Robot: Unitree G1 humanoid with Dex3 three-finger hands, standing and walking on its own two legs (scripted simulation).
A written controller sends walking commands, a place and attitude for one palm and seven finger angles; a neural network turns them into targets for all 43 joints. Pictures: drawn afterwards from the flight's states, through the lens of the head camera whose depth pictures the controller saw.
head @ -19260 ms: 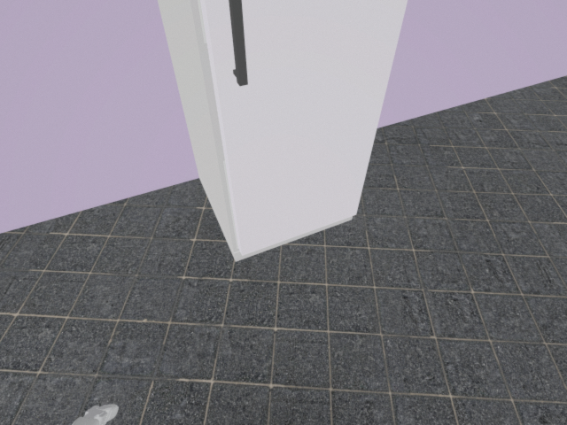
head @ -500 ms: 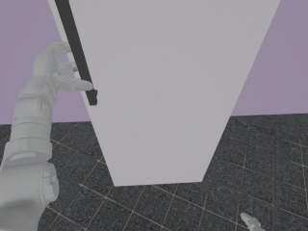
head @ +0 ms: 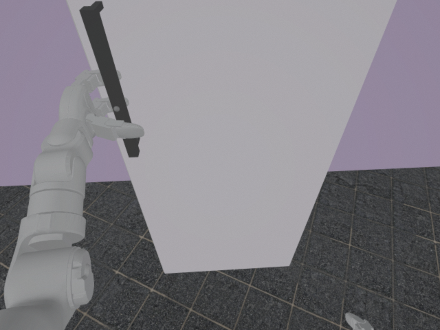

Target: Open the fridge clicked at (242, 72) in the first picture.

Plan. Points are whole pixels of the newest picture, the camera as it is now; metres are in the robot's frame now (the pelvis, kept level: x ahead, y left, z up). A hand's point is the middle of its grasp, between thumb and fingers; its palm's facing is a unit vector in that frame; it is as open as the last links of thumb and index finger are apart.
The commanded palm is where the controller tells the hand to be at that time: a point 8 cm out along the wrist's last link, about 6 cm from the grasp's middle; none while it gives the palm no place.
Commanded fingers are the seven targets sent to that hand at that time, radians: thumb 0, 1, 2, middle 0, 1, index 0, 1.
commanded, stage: slide the fingers in behind the handle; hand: left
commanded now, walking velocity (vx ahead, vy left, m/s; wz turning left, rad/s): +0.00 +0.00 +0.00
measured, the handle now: (118, 90) +0.48 +0.22 +0.22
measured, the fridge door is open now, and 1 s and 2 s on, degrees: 0 0 2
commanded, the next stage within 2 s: grip the handle and tug to test in 0.62 s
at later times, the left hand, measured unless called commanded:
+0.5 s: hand (126, 107) +0.43 +0.19 +0.22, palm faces +0.14 -0.99 +0.00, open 14.1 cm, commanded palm +0.40 +0.24 +0.22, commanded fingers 0.00 -0.50 0.30 -0.30 -1.20 -0.30 -1.20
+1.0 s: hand (126, 108) +0.43 +0.19 +0.22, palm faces +0.15 -0.99 +0.00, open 12.2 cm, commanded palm +0.40 +0.23 +0.22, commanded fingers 0.00 0.20 0.60 -0.38 -1.30 -0.38 -1.30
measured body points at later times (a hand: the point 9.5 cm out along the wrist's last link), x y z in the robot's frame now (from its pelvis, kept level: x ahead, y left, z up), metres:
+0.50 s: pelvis +0.00 -0.01 +0.00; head -0.01 -0.02 +0.45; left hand +0.41 +0.24 +0.22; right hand +0.14 -0.26 -0.11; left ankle +0.04 +0.13 -0.74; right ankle -0.06 -0.11 -0.74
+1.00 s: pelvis +0.01 -0.01 +0.00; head -0.01 -0.02 +0.45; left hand +0.41 +0.24 +0.22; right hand +0.14 -0.26 -0.10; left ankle +0.04 +0.13 -0.74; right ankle -0.06 -0.11 -0.74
